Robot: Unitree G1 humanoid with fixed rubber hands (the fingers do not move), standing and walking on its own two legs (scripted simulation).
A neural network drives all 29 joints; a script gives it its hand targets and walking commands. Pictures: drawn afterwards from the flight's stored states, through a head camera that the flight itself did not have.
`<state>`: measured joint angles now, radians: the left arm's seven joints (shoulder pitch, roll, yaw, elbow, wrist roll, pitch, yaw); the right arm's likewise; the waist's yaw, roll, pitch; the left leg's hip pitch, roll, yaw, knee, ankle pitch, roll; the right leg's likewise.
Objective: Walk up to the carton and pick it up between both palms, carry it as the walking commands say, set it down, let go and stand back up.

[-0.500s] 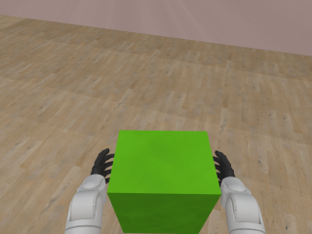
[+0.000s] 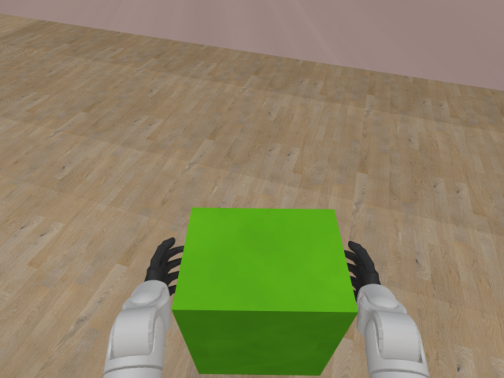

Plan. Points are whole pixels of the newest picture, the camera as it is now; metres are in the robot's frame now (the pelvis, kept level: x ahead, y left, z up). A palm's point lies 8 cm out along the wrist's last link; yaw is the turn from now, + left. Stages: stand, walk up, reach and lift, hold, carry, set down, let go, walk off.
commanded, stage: carry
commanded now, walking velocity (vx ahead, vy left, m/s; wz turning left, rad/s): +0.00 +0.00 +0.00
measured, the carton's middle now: (261, 298) +0.28 +0.01 -0.05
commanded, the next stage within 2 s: hold in 1.18 s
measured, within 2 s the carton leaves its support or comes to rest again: neither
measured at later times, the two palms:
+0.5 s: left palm (153, 277) +0.26 +0.18 +0.03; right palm (361, 284) +0.27 -0.14 +0.04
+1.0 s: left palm (150, 274) +0.27 +0.19 +0.03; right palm (355, 282) +0.28 -0.13 +0.03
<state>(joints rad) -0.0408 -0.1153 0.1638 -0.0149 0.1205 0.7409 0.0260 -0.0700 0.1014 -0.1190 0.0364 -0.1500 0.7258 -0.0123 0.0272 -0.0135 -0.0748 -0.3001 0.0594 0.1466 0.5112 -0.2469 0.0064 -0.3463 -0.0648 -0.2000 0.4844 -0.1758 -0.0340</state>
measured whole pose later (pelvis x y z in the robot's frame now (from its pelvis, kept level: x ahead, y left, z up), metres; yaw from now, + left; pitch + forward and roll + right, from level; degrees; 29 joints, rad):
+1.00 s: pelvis +0.01 +0.02 +0.00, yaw +0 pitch +2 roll +0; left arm -0.05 -0.10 0.15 0.00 0.12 0.75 0.02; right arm -0.06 0.10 -0.12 0.03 -0.16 0.72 -0.01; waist 0.03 -0.02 -0.08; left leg -0.27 0.04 0.16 0.50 -0.27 0.03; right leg -0.32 -0.09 -0.18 0.48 -0.19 0.00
